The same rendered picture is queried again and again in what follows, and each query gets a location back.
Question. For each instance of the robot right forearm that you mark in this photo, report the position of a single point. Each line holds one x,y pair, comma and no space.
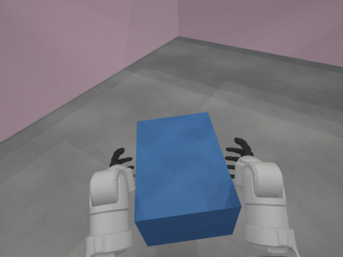
266,225

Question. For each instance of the robot left hand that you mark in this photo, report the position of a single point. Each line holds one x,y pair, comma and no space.
115,158

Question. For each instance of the carton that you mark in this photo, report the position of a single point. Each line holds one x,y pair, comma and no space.
184,190

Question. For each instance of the robot left forearm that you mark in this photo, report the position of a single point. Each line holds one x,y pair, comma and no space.
110,232

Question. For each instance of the robot right hand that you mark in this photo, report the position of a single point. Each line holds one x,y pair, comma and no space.
246,151

